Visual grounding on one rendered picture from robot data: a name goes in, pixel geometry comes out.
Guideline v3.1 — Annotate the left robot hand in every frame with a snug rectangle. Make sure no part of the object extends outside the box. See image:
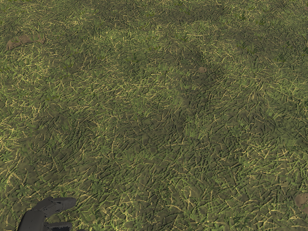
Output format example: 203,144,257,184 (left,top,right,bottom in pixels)
16,196,86,231

